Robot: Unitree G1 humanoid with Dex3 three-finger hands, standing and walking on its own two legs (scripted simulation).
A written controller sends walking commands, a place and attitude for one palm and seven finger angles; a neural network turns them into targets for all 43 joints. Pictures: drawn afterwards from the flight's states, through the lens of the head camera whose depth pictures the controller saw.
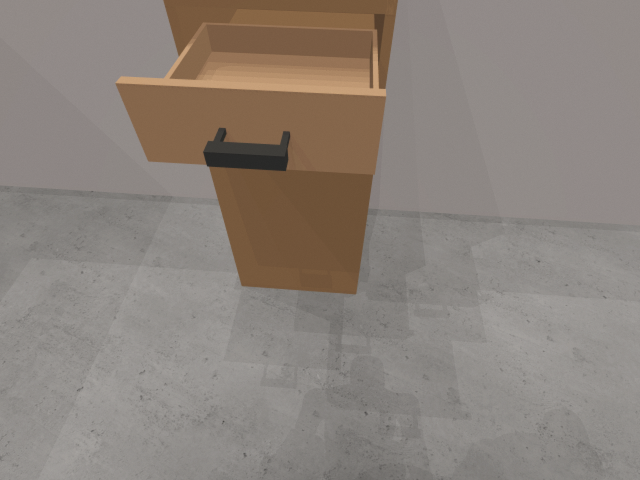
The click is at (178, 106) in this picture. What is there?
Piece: drawer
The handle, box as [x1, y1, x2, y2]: [203, 128, 289, 170]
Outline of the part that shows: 203,151 207,166 285,170 287,163 287,144 289,139 289,132 283,131 281,142 279,145 223,142 222,141 226,133 225,128 219,128 214,140 208,141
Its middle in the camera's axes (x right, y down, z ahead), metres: -0.11 -0.14 +0.58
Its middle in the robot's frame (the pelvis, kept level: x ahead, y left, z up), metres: +0.54 +0.14 +0.12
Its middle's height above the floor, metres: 0.90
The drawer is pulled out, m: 0.28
